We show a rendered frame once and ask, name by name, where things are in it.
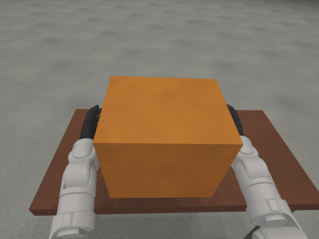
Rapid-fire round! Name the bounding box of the robot left forearm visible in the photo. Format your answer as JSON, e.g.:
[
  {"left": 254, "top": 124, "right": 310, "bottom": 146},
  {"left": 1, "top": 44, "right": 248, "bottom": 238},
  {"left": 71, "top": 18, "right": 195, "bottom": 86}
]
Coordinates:
[{"left": 48, "top": 138, "right": 100, "bottom": 239}]

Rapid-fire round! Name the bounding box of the left robot hand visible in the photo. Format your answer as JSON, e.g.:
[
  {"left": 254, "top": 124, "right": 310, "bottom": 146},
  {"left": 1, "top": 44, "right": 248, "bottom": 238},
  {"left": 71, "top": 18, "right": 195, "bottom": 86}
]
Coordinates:
[{"left": 80, "top": 105, "right": 102, "bottom": 140}]

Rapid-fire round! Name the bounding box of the right robot hand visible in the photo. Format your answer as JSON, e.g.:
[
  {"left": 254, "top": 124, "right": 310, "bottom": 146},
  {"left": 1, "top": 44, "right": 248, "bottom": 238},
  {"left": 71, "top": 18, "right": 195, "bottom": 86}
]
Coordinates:
[{"left": 227, "top": 104, "right": 244, "bottom": 136}]

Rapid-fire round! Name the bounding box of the robot right upper arm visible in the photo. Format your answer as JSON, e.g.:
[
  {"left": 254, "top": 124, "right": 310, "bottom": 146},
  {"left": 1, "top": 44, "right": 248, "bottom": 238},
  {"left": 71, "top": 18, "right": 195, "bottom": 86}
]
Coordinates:
[{"left": 252, "top": 226, "right": 307, "bottom": 239}]

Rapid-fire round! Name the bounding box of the carton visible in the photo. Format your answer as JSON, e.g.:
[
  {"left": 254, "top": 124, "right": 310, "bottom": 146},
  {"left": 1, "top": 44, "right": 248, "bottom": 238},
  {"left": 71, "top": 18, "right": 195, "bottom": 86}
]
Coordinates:
[{"left": 93, "top": 76, "right": 243, "bottom": 198}]

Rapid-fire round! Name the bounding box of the robot right forearm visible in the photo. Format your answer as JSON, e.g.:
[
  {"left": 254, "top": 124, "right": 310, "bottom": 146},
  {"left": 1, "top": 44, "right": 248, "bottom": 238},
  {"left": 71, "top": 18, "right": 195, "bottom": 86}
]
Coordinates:
[{"left": 231, "top": 135, "right": 308, "bottom": 239}]

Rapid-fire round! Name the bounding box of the table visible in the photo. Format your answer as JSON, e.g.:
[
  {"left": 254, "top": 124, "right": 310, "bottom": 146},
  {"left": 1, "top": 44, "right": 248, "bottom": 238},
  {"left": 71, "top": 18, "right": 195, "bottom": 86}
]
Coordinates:
[{"left": 29, "top": 109, "right": 319, "bottom": 239}]

